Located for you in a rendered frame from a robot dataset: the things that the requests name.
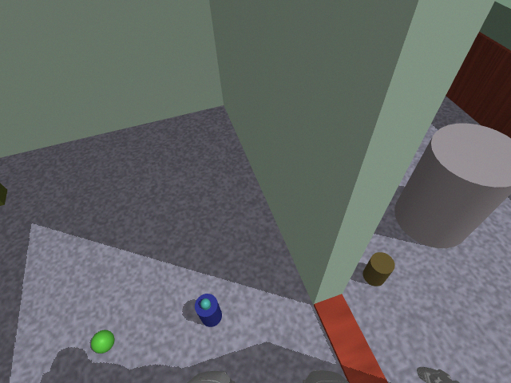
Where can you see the bed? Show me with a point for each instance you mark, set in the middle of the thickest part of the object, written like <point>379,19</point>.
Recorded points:
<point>482,86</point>

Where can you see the right robot hand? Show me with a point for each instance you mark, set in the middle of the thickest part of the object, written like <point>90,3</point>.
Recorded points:
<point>429,375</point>

